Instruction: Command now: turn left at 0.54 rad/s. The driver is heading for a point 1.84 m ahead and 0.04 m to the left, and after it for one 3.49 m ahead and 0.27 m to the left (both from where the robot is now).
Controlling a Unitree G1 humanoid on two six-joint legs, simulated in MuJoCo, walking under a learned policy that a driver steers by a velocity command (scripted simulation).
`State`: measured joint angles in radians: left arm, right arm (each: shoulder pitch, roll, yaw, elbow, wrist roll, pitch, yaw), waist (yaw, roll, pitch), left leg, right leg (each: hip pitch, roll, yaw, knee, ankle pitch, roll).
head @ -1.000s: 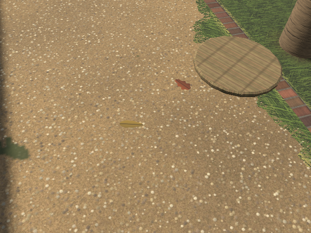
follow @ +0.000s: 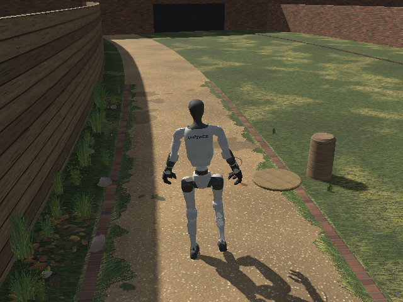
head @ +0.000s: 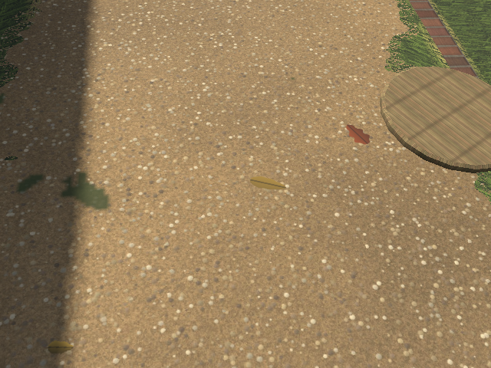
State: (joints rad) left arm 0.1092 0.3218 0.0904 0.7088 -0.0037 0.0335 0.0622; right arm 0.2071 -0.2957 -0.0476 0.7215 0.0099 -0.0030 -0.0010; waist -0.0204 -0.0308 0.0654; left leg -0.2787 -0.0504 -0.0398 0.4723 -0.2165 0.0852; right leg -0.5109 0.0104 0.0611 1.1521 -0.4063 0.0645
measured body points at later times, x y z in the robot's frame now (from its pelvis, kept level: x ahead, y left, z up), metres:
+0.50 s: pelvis +0.04 -0.04 -0.01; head +0.06 -0.04 +0.44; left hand +0.10 +0.27 -0.10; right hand +0.26 -0.26 -0.10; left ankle +0.01 +0.06 -0.73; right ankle +0.07 -0.16 -0.74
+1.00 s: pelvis +0.21 +0.07 -0.01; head +0.23 +0.09 +0.44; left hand +0.15 +0.35 -0.13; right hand +0.46 -0.12 -0.09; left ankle +0.21 +0.17 -0.74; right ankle +0.14 -0.11 -0.66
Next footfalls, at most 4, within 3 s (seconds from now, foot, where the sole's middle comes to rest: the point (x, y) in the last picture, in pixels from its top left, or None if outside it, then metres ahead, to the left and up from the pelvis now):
0.46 right None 0.11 -0.14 -0.78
0.88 left None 0.25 0.19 -0.78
1.40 right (208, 298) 0.63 0.06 -0.78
1.88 left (147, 215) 0.90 0.26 -0.78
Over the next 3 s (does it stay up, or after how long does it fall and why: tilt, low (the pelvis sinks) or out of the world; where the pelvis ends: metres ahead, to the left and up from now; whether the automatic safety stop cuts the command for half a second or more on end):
stays up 1.29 0.01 -0.02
